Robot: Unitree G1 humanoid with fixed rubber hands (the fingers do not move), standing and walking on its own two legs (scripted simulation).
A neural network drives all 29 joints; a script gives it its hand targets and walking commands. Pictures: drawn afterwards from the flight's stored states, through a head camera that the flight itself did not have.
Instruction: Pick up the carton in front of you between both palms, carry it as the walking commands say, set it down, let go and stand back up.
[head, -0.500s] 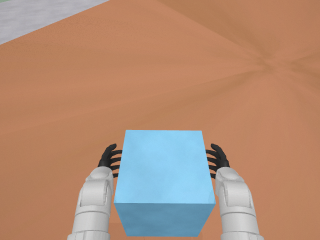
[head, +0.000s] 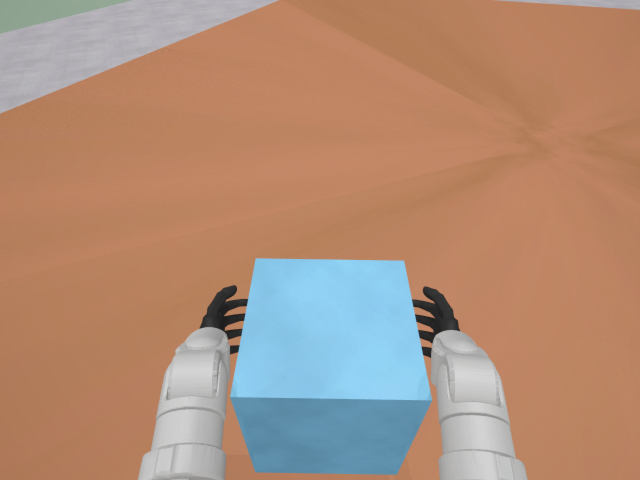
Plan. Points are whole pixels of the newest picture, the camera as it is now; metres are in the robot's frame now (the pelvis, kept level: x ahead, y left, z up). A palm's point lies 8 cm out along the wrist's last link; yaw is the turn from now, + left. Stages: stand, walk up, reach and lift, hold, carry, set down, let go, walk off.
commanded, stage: hold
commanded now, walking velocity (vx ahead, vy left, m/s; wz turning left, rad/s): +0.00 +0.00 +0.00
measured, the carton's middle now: (327, 369) +0.30 +0.00 -0.03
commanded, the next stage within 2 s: set down in 0.08 s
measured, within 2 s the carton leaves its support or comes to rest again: neither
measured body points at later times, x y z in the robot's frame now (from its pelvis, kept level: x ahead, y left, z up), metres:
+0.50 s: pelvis +0.00 +0.03 -0.02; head +0.07 +0.01 +0.43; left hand +0.36 +0.14 -0.03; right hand +0.34 -0.17 -0.04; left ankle +0.03 +0.14 -0.74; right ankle +0.04 -0.10 -0.74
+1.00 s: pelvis -0.04 +0.02 -0.14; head +0.19 +0.00 +0.25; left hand +0.42 +0.11 -0.21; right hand +0.38 -0.19 -0.21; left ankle +0.03 +0.14 -0.74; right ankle +0.04 -0.10 -0.74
